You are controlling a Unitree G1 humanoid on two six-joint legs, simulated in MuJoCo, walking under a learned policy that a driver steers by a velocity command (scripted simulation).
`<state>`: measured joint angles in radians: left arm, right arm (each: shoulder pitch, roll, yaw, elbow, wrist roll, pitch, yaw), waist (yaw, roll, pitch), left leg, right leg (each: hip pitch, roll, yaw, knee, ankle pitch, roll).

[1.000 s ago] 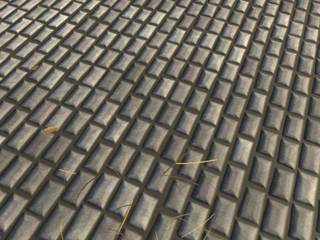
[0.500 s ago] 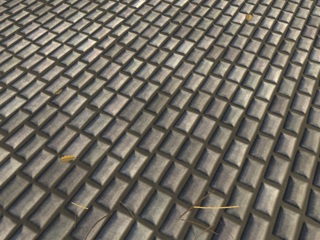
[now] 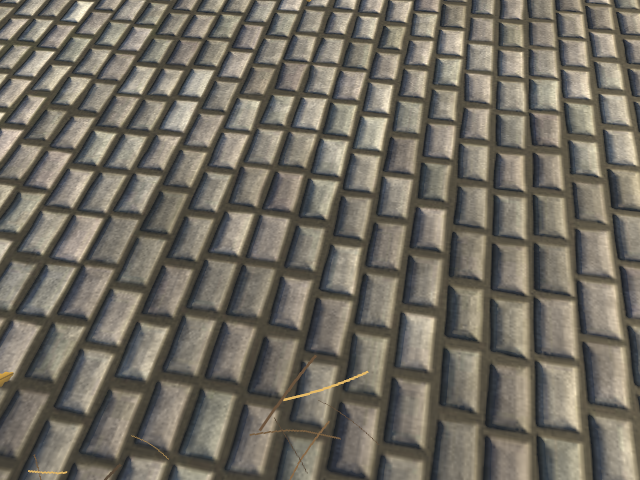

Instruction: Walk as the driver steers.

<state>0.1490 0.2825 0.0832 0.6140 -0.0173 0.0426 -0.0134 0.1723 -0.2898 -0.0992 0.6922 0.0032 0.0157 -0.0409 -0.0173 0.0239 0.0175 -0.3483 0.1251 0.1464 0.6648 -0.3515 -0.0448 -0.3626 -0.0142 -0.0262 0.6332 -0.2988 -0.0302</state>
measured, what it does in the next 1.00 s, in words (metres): walks ahead, turning left: left foot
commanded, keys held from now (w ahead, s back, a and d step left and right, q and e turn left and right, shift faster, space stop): e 0.06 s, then no key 0.06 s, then q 0.10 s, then w+q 0.68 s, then w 0.10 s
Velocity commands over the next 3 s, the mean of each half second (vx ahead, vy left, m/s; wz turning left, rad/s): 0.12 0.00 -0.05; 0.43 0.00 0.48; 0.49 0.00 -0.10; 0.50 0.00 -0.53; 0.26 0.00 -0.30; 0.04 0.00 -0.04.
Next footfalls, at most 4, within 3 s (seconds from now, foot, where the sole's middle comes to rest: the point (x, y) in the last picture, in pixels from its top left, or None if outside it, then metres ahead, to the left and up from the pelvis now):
0.60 left None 0.08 0.13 -0.76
1.04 right None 0.45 0.00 -0.76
1.48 left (203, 418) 0.60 0.31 -0.76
1.98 right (321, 299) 0.89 0.05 -0.76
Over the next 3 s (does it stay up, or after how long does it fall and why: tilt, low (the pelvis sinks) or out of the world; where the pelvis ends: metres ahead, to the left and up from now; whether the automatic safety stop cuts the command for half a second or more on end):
stays up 1.02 0.09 0.01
